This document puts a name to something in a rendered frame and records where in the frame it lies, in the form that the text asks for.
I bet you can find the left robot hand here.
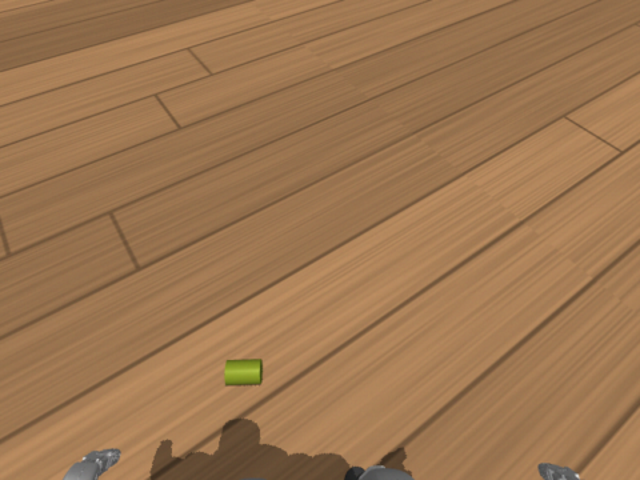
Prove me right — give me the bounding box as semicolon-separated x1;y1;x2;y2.
62;449;121;480

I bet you can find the right robot hand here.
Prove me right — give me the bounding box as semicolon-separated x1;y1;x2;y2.
538;463;580;480

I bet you can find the can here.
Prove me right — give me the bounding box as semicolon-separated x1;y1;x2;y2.
225;359;262;385

